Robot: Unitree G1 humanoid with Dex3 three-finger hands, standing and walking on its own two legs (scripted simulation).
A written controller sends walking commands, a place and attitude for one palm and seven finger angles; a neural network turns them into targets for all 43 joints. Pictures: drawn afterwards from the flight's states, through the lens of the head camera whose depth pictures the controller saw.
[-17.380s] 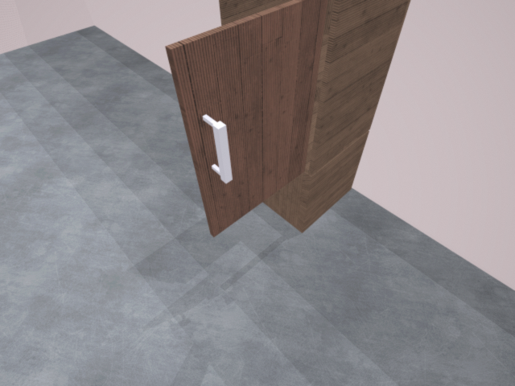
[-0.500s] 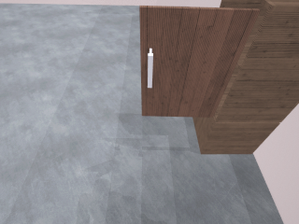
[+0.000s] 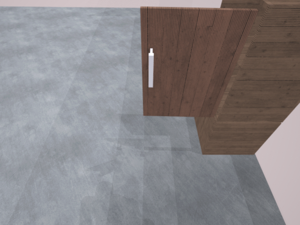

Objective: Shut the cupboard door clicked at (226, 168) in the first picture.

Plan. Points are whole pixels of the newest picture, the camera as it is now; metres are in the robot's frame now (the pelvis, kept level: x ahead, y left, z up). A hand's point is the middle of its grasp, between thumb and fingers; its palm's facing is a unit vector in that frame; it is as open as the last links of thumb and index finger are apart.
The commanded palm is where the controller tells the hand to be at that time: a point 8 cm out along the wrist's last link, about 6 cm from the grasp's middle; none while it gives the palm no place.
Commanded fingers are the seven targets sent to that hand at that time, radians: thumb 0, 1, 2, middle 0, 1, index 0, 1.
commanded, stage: look again from close up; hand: left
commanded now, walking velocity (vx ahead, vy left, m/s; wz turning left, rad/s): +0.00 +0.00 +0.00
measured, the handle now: (151, 68) +0.73 +0.04 +0.01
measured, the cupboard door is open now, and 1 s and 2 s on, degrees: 88 88 88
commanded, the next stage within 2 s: shuffle to correct the standing spot in 0.06 s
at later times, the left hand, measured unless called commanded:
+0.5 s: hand out of the picture -0.03 +0.16 -0.20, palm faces +0.05 -0.99 -0.10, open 7.3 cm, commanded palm none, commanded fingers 0.00 0.90 0.90 -0.20 -0.30 -0.20 -0.30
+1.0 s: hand (124, 199) +0.24 +0.10 -0.18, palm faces +0.09 -0.98 -0.20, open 7.2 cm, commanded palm none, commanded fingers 0.00 0.90 0.90 -0.20 -0.30 -0.20 -0.30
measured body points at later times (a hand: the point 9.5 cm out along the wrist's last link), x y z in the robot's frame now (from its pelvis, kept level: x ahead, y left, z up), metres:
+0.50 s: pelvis +0.05 +0.01 -0.02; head +0.05 +0.04 +0.43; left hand -0.03 +0.21 -0.19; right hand +0.01 -0.20 -0.17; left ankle +0.04 +0.12 -0.74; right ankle -0.07 -0.08 -0.72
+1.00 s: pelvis +0.18 -0.08 -0.01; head +0.22 -0.07 +0.44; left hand +0.23 +0.16 -0.17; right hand +0.18 -0.33 -0.17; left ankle +0.14 +0.03 -0.68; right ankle +0.20 -0.20 -0.74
